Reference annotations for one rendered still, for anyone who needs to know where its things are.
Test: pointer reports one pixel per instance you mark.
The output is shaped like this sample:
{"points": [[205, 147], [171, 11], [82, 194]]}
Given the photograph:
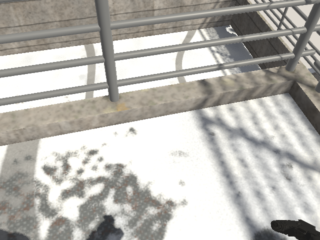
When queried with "right robot hand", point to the right robot hand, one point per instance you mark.
{"points": [[300, 229]]}

